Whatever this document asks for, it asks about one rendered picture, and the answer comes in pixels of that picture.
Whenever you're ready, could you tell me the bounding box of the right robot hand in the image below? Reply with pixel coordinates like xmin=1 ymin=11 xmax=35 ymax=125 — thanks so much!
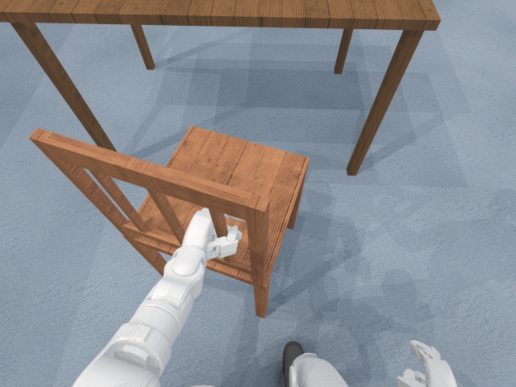
xmin=397 ymin=340 xmax=457 ymax=387

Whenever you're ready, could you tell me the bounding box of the chair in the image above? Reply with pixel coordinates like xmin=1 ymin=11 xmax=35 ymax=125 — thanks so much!
xmin=29 ymin=126 xmax=310 ymax=318

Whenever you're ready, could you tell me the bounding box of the right robot foot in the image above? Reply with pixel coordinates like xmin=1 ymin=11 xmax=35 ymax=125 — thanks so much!
xmin=283 ymin=341 xmax=304 ymax=387

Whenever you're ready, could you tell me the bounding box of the table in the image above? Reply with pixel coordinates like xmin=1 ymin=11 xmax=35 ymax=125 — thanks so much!
xmin=0 ymin=0 xmax=441 ymax=176

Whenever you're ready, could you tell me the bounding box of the left robot upper arm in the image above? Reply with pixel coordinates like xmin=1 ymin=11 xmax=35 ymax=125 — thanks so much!
xmin=77 ymin=355 xmax=160 ymax=387

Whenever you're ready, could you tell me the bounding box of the left robot forearm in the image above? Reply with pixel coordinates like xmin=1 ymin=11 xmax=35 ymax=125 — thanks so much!
xmin=72 ymin=246 xmax=206 ymax=387

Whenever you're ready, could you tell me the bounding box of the left robot hand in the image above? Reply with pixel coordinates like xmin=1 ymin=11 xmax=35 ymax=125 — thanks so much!
xmin=181 ymin=208 xmax=245 ymax=260

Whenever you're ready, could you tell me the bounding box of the right robot shin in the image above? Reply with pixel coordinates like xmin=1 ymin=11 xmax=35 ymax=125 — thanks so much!
xmin=292 ymin=353 xmax=318 ymax=366

